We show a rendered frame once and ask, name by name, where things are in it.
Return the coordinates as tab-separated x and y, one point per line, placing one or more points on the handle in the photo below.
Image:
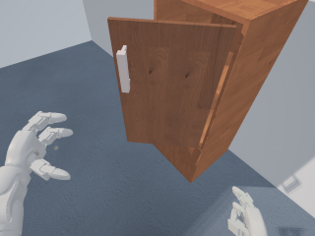
122	64

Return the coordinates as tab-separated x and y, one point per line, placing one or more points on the robot left forearm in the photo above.
13	189

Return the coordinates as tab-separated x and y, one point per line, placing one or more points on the cupboard door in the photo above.
174	70

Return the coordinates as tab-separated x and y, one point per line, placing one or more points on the left robot hand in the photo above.
21	151

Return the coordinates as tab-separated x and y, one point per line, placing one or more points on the right robot hand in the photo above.
251	221

